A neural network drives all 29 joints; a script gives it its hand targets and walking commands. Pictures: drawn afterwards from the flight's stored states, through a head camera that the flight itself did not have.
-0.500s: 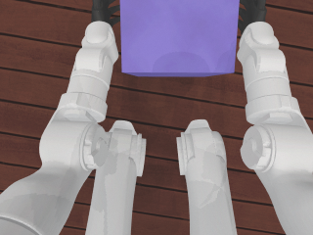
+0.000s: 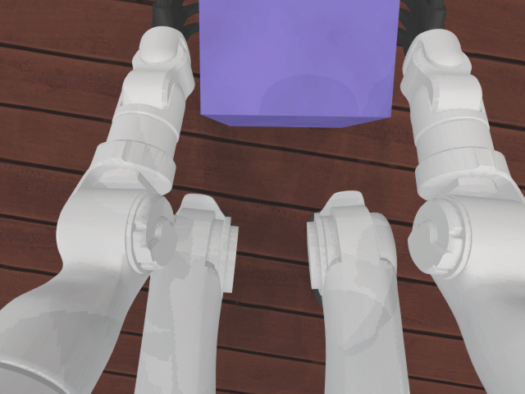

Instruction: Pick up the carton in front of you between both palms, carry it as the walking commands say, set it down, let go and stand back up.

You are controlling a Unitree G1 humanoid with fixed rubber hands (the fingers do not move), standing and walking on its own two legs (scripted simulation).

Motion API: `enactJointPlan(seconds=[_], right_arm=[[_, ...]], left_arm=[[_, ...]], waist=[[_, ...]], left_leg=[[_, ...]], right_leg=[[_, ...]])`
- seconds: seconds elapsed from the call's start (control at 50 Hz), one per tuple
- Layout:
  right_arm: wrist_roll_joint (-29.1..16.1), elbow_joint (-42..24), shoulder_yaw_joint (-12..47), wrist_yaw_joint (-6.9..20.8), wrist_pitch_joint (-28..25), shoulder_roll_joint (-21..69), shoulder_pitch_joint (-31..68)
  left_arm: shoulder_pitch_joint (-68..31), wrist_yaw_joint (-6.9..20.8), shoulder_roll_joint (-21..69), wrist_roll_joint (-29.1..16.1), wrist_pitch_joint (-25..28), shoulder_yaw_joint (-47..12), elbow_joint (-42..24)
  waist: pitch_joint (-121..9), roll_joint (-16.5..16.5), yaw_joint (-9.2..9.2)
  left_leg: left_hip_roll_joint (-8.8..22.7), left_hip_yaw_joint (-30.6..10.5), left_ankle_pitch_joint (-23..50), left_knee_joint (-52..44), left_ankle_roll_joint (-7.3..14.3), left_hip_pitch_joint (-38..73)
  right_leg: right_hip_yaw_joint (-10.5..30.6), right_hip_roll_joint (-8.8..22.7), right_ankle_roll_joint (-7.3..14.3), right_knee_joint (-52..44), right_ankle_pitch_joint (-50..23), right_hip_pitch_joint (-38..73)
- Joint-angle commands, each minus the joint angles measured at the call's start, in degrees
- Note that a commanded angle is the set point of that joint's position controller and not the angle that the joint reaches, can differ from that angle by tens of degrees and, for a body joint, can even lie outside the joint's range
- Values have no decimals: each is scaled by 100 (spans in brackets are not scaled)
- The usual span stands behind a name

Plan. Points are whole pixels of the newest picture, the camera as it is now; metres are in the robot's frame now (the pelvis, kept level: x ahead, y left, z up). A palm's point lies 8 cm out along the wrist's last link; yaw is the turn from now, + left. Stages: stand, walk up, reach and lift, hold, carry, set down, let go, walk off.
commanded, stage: set down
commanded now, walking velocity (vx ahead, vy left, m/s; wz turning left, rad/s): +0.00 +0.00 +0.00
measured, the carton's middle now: (291, 52) +0.51 -0.04 -0.24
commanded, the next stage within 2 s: let go in 1.70 s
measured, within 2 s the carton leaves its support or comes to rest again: neither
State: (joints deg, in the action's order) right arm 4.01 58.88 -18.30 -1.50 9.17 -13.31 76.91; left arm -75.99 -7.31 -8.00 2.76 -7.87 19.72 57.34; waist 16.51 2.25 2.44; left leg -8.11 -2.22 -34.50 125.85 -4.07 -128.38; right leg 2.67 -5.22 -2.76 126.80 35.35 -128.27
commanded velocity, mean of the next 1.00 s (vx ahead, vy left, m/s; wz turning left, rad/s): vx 0.00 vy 0.00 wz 0.00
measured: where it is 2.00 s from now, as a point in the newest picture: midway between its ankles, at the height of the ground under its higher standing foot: (268, 275)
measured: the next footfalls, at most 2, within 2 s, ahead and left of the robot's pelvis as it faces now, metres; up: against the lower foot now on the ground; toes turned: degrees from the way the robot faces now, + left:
none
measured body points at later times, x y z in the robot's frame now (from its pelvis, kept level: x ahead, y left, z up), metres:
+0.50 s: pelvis -0.01 +0.00 +0.00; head +0.35 -0.02 +0.25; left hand +0.53 +0.13 -0.19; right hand +0.52 -0.22 -0.19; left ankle +0.11 +0.12 -0.34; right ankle +0.10 -0.12 -0.34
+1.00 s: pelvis +0.00 +0.00 +0.05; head +0.33 -0.03 +0.36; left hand +0.55 +0.14 -0.07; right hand +0.53 -0.24 -0.07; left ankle +0.11 +0.12 -0.34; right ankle +0.10 -0.12 -0.34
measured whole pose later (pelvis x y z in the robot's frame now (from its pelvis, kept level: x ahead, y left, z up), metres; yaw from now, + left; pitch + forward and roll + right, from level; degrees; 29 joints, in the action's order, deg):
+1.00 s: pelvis +0.00 +0.00 +0.05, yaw -1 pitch +41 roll +2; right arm -7.6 55.1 -10.7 -3.1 6.4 -20.5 70.4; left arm -69.4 -8.4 -14.0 -6.5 -6.9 11.4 52.1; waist 6.2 1.1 1.5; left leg -3.7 -0.9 -33.0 115.0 -2.2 -123.6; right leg 1.6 -2.8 -0.6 115.7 32.7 -124.5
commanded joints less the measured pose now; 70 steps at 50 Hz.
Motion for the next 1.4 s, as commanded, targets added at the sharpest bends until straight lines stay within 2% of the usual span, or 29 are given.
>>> enactJointPlan(seconds=[0.0,0.2,0.3,0.34,0.36,0.38,0.4,0.42,0.44,0.48,0.56,0.62,0.68,0.8,0.84,0.92,1.04,1.24,1.38], right_arm=[[-181,-258,1441,1326,-117,4348,2742],[117,80,997,1293,-69,3690,2455],[163,153,833,1174,-166,3189,2402],[195,205,609,989,-267,2405,2222],[224,276,349,796,-343,1547,1935],[217,356,39,504,-440,292,1549],[86,362,-31,194,-576,-850,1331],[-101,391,10,-30,-699,-1391,1319],[-333,367,150,-127,-779,-1506,1420],[-788,367,470,-192,-902,-1636,1610],[-1491,205,1061,-142,-1023,-1616,1717],[-1742,1,1252,-127,-1011,-1713,1646],[-1824,-283,1274,-171,-928,-1871,1441],[-1601,-1238,986,-283,-555,-1878,1124],[-1436,-1283,861,-279,-397,-1745,961],[-1160,-960,670,-182,-335,-1401,653],[-960,-851,492,-84,-419,-1300,485],[-892,-1589,333,67,-210,-1476,252],[-816,-1758,274,226,-101,-1387,-37]], left_arm=[[-2899,1362,4339,-101,68,-1545,-207],[-2563,1392,3643,196,21,-1049,222],[-2493,1297,3126,199,87,-958,241],[-2283,1121,2328,187,176,-760,230],[-2014,934,1459,202,251,-524,234],[-1593,660,254,232,343,-232,247],[-1297,375,-790,174,440,-168,231],[-1317,167,-1294,16,509,-223,219],[-1417,79,-1393,-233,559,-402,218],[-1537,28,-1491,-689,656,-709,230],[-1706,85,-1397,-1370,771,-1319,-61],[-1667,62,-1478,-1600,767,-1501,-353],[-1439,-35,-1631,-1640,691,-1465,-603],[-1038,-218,-1587,-1391,349,-1200,-1452],[-857,-230,-1497,-1234,203,-1043,-1474],[-550,-137,-1237,-926,152,-746,-1097],[-415,-28,-1075,-710,217,-615,-1012],[-232,-4,-1094,-675,-19,-649,-1865],[130,73,-998,-591,-118,-555,-2042]], waist=[[-4872,-46,167],[-4188,-37,119],[-4215,-68,89],[-4298,-75,75],[-4377,-74,72],[-4495,-99,58],[-4693,-131,43],[-4870,-166,50],[-5020,-146,50],[-5281,-159,45],[-5858,-99,90],[-6533,-109,83],[-7305,-148,50],[-8493,-329,47],[-8123,-382,13],[-6956,-412,-57],[-6963,-346,-59],[-8260,-269,-16],[-8196,-313,-70]], left_leg=[[-166,511,1524,-817,337,1936],[-114,450,1118,-855,365,1624],[-47,483,1098,-828,296,1811],[19,538,1112,-813,225,2005],[72,569,1129,-808,173,2137],[141,574,1159,-814,125,2287],[221,544,1215,-821,92,2443],[286,482,1278,-822,71,2536],[335,447,1378,-796,60,2595],[417,407,1635,-712,78,2580],[503,360,2113,-625,111,2736],[523,383,2278,-635,125,3098],[496,494,2311,-699,123,3523],[330,760,1944,-1223,175,3977],[291,786,1684,-1472,203,3738],[299,713,1363,-1919,229,3139],[319,666,1479,-2489,193,3238],[260,716,1939,-3466,143,4443],[263,679,2208,-4238,134,4929]], right_leg=[[-394,-176,274,-1083,-1778,1919],[-306,-115,326,-1107,-1383,1685],[-316,-49,261,-1090,-1367,1855],[-347,6,206,-1091,-1372,2003],[-368,53,167,-1091,-1376,2110],[-394,114,115,-1113,-1376,2221],[-405,177,78,-1142,-1402,2339],[-373,223,54,-1147,-1461,2442],[-330,254,55,-1115,-1572,2515],[-268,322,63,-1014,-1854,2570],[-220,422,127,-906,-2304,2746],[-239,456,145,-888,-2514,3127],[-317,431,137,-951,-2617,3616],[-533,274,133,-1512,-2454,4569],[-545,239,127,-1749,-2214,4439],[-516,237,104,-2163,-1835,3731],[-522,214,111,-2716,-1948,3697],[-613,112,71,-3651,-2521,4882],[-591,89,39,-4383,-2805,5447]])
